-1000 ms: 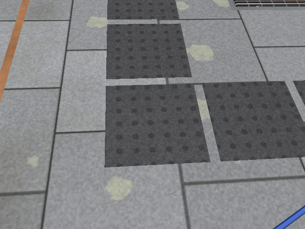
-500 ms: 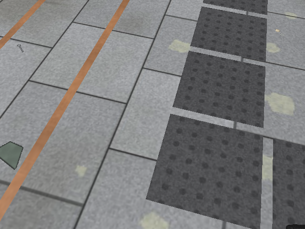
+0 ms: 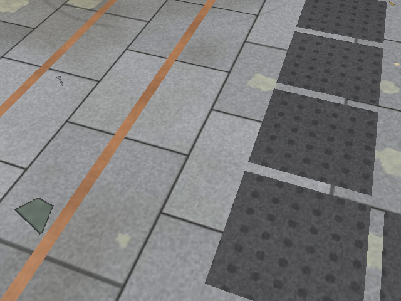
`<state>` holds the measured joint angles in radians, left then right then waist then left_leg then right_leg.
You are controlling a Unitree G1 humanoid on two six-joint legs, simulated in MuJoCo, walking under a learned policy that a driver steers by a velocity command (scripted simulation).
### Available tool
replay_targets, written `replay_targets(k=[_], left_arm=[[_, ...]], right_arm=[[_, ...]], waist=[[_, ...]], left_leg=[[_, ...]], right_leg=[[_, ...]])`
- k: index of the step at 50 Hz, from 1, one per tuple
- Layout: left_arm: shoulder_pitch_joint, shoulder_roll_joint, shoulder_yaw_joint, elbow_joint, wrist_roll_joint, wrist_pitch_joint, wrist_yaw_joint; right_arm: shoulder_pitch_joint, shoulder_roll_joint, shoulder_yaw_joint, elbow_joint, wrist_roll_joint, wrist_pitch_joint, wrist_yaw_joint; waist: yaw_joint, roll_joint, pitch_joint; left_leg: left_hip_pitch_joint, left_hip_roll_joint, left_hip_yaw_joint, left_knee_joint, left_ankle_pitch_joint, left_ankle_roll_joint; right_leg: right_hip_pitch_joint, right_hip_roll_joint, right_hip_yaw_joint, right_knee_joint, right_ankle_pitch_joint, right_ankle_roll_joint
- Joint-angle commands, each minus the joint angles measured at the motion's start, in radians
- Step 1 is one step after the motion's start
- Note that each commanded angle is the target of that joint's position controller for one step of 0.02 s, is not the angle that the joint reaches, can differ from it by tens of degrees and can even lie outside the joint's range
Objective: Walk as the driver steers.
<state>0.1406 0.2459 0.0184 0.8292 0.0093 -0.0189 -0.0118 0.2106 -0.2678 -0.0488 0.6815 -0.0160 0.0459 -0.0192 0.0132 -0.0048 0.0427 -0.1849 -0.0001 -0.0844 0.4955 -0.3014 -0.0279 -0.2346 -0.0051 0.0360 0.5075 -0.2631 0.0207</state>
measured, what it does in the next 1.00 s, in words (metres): walks ahead: left foot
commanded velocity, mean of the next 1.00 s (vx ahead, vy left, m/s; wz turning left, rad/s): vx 0.60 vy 0.00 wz -0.18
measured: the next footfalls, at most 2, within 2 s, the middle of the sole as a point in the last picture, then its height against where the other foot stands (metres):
left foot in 0.74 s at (174, 282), level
right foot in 1.16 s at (256, 245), level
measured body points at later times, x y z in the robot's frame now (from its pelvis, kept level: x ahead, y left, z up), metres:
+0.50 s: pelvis +0.15 -0.04 +0.00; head +0.15 -0.06 +0.45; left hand +0.09 +0.22 -0.12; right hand +0.34 -0.27 -0.08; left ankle +0.25 +0.13 -0.65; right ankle +0.04 -0.13 -0.74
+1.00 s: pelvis +0.48 +0.01 +0.00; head +0.53 -0.02 +0.45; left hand +0.70 +0.26 -0.09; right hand +0.52 -0.30 -0.11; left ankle +0.51 +0.12 -0.74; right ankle +0.55 -0.13 -0.67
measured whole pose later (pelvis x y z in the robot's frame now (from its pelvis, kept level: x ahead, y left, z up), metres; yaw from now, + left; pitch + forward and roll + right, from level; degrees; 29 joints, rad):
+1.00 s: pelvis +0.48 +0.01 +0.00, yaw -14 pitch +0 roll +3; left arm 0.16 0.36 0.08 0.69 -0.02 0.02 0.02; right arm 0.21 -0.30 -0.08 0.76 -0.01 -0.09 0.00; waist -0.03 -0.03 0.11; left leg -0.18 0.03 0.23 0.38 -0.19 0.01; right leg -0.67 -0.11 -0.02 1.02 -0.24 0.04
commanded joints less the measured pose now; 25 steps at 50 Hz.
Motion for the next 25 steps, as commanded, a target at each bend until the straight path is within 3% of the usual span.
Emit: replay_targets(k=[1,2,3,4,5,6,7,9,10,11,12,13,14,15,16,17,18,19,20,21,25], left_arm=[[-0.030,0.122,0.028,-0.042,0.001,-0.004,0.008],[-0.004,0.116,0.027,-0.030,0.000,0.002,0.011],[0.003,0.126,0.033,-0.024,-0.012,0.004,0.013],[-0.029,0.134,0.037,-0.038,-0.022,-0.002,0.012],[-0.074,0.119,0.035,-0.064,-0.039,-0.018,0.008],[-0.112,0.099,0.031,-0.089,-0.053,-0.041,0.003],[-0.125,0.118,0.038,-0.100,-0.055,-0.060,-0.002],[-0.097,0.110,0.035,-0.099,-0.060,-0.092,-0.019],[-0.047,0.102,0.031,-0.079,-0.058,-0.099,-0.028],[0.036,0.106,0.037,-0.036,-0.050,-0.103,-0.031],[0.150,0.121,0.050,0.020,-0.039,-0.103,-0.029],[0.271,0.137,0.061,0.064,-0.033,-0.100,-0.025],[0.450,0.197,0.077,0.093,-0.027,-0.102,-0.015],[0.466,0.274,0.085,0.065,-0.018,-0.112,-0.027],[0.360,0.237,0.072,0.035,-0.011,-0.115,-0.027],[0.306,0.194,0.059,0.015,-0.010,-0.114,-0.021],[0.282,0.176,0.050,0.004,-0.005,-0.108,-0.019],[0.260,0.160,0.041,-0.003,0.002,-0.100,-0.019],[0.249,0.130,0.029,-0.006,0.006,-0.094,-0.017],[0.256,0.125,0.024,-0.005,0.003,-0.094,-0.014],[0.305,0.137,0.017,0.008,-0.014,-0.093,0.008]], right_arm=[[-0.023,-0.103,-0.025,-0.058,-0.006,-0.032,0.001],[0.021,-0.109,-0.026,-0.040,-0.001,-0.033,-0.004],[0.061,-0.133,-0.035,-0.031,0.008,-0.032,-0.006],[0.103,-0.156,-0.039,-0.028,0.014,-0.036,-0.006],[0.151,-0.188,-0.045,-0.019,0.020,-0.048,-0.005],[0.144,-0.213,-0.051,-0.015,0.031,-0.065,-0.006],[0.134,-0.202,-0.048,-0.019,0.033,-0.081,-0.009],[0.093,-0.169,-0.037,-0.038,0.036,-0.099,-0.004],[0.050,-0.167,-0.035,-0.051,0.044,-0.099,0.003],[0.014,-0.168,-0.035,-0.061,0.049,-0.095,0.006],[0.002,-0.158,-0.033,-0.068,0.040,-0.091,0.005],[-0.017,-0.125,-0.022,-0.084,0.028,-0.095,0.003],[-0.069,-0.050,0.001,-0.119,0.020,-0.108,0.006],[-0.035,-0.011,0.010,-0.176,0.056,-0.136,0.000],[-0.035,-0.048,0.004,-0.178,0.098,-0.153,0.002],[-0.068,-0.069,0.004,-0.176,0.094,-0.159,0.008],[-0.050,-0.067,0.005,-0.158,0.064,-0.158,0.012],[-0.045,-0.065,0.002,-0.148,0.043,-0.157,0.019],[-0.042,-0.063,-0.001,-0.144,0.039,-0.150,0.030],[-0.038,-0.056,0.000,-0.141,0.042,-0.142,0.036],[-0.146,-0.041,0.009,-0.178,0.037,-0.140,0.040]], waist=[[0.001,0.049,-0.068],[-0.002,0.071,-0.096],[-0.016,0.093,-0.059],[-0.040,0.127,0.016],[-0.062,0.197,0.073],[-0.060,0.247,0.132],[-0.058,0.245,0.153],[-0.032,0.216,0.116],[-0.002,0.199,0.087],[0.041,0.181,0.034],[0.087,0.142,-0.015],[0.137,0.077,-0.044],[0.214,-0.129,-0.074],[0.166,-0.286,-0.092],[0.119,-0.191,-0.005],[0.098,-0.124,0.052],[0.072,-0.074,0.035],[0.049,-0.062,0.039],[0.031,-0.077,0.052],[0.026,-0.096,0.058],[0.046,-0.054,0.099]], left_leg=[[-0.013,0.047,-0.044,-0.058,0.217,0.041],[-0.010,0.035,-0.037,-0.071,0.022,0.053],[-0.038,0.040,-0.071,-0.102,-0.285,0.085],[-0.069,0.094,-0.168,-0.170,-0.524,0.131],[-0.067,0.188,-0.324,-0.276,-0.662,0.192],[-0.099,0.275,-0.462,-0.353,-0.668,0.245],[-0.094,0.312,-0.503,-0.375,-0.591,0.265],[-0.031,0.306,-0.443,-0.360,-0.432,0.244],[-0.070,0.260,-0.346,-0.336,-0.339,0.214],[-0.133,0.194,-0.240,-0.289,-0.276,0.182],[-0.214,0.140,-0.164,-0.205,-0.259,0.162],[-0.323,0.093,-0.103,-0.070,-0.205,0.140],[-0.503,0.006,-0.005,0.315,-0.106,0.085],[-0.723,-0.070,-0.027,0.607,-0.223,0.059],[-0.871,0.009,-0.083,0.757,-0.163,0.079],[-0.933,0.062,-0.059,0.795,-0.067,0.095],[-0.891,0.099,-0.031,0.784,0.000,0.096],[-0.840,0.124,-0.026,0.734,0.053,0.090],[-0.788,0.138,-0.014,0.698,0.100,0.080],[-0.767,0.135,0.005,0.679,0.145,0.065],[-0.724,0.116,0.069,0.475,0.331,0.024]], right_leg=[[0.033,-0.030,0.012,-0.039,0.137,-0.018],[0.031,0.002,-0.022,-0.015,-0.040,-0.023],[-0.032,0.030,-0.049,0.031,-0.253,-0.032],[-0.146,0.035,-0.055,0.090,-0.359,-0.039],[-0.239,0.043,-0.079,0.189,-0.329,-0.044],[-0.273,0.022,-0.066,0.269,-0.217,-0.061],[-0.324,-0.021,-0.021,0.317,-0.218,-0.085],[-0.331,-0.059,-0.006,0.264,-0.239,-0.126],[-0.212,-0.050,-0.036,0.152,-0.187,-0.134],[-0.025,-0.010,-0.093,0.046,-0.060,-0.124],[0.163,0.045,-0.151,0.022,0.041,-0.093],[0.321,0.043,-0.136,0.036,0.028,-0.080],[0.479,-0.136,0.152,-0.102,-0.169,-0.139],[0.522,-0.359,0.691,-0.299,-0.506,-0.294],[0.458,-0.422,0.793,-0.359,-0.683,-0.335],[0.415,-0.405,0.688,-0.339,-0.602,-0.308],[0.370,-0.356,0.563,-0.320,-0.497,-0.277],[0.301,-0.307,0.468,-0.331,-0.410,-0.250],[0.235,-0.262,0.390,-0.352,-0.350,-0.228],[0.200,-0.239,0.340,-0.376,-0.294,-0.227],[0.142,-0.193,0.154,-0.448,-0.013,-0.221]])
